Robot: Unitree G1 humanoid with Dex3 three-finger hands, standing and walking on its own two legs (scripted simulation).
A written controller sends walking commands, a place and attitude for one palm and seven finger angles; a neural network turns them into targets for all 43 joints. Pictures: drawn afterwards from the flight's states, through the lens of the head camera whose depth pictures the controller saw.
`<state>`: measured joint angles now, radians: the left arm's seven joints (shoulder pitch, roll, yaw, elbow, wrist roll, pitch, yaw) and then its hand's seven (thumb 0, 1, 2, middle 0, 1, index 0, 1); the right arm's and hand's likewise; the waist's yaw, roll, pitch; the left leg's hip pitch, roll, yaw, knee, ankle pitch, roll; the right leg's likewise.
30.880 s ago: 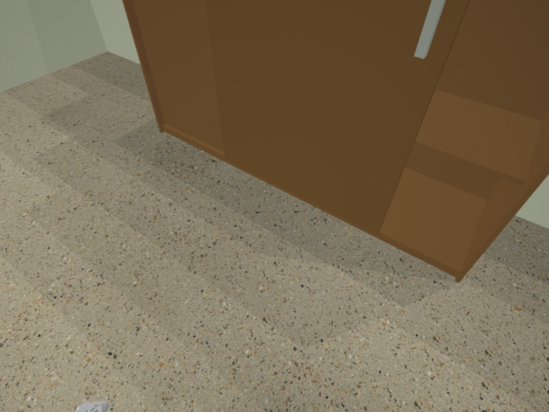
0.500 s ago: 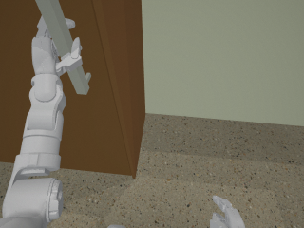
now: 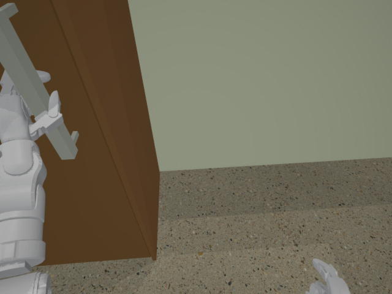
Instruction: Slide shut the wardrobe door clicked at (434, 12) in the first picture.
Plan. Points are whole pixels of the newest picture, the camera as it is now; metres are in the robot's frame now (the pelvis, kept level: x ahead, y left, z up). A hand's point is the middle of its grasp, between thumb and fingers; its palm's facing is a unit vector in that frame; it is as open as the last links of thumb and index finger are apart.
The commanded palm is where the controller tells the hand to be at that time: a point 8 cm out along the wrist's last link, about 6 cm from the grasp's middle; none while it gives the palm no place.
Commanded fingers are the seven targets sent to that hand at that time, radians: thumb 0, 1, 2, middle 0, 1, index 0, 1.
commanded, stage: stop walking and hold the door there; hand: left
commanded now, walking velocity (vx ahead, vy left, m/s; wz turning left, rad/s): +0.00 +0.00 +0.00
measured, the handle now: (44, 93) +0.41 +0.30 +0.23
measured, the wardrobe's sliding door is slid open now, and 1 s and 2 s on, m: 0.00 0.00 0.00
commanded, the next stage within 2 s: loosen the grip on the handle in 0.46 s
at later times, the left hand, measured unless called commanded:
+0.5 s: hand (55, 114) +0.37 +0.27 +0.21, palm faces +0.40 -0.90 -0.16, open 6.4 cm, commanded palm +0.33 +0.30 +0.21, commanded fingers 0.00 0.90 0.90 -0.45 -1.40 -0.45 -1.40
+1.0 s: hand (53, 116) +0.37 +0.27 +0.21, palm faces +0.46 -0.87 -0.18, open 13.7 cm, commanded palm +0.32 +0.31 +0.21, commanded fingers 0.00 -0.55 0.20 -0.28 -1.18 -0.28 -1.18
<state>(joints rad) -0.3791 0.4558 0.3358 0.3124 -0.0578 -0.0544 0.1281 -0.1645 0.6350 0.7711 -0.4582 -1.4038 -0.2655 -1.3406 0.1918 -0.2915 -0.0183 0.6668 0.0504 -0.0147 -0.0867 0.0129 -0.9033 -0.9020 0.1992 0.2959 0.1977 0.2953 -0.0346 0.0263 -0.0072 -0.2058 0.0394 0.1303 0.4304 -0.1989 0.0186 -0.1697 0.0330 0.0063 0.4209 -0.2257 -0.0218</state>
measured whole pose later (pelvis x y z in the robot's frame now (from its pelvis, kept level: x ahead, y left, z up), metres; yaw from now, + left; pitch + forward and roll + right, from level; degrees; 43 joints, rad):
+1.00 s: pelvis +0.00 -0.02 -0.01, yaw +4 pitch +1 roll +0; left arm -0.54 0.45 0.34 0.50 -0.03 -0.20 0.04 -0.01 -0.39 0.28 -0.40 -1.33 -0.23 -1.26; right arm 0.29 -0.25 0.01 0.73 0.03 -0.15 -0.07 0.01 -0.90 -0.90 0.21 0.30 0.20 0.30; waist -0.01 0.00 -0.02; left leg -0.34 0.04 0.06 0.54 -0.22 0.00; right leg -0.28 0.03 -0.05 0.55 -0.29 -0.05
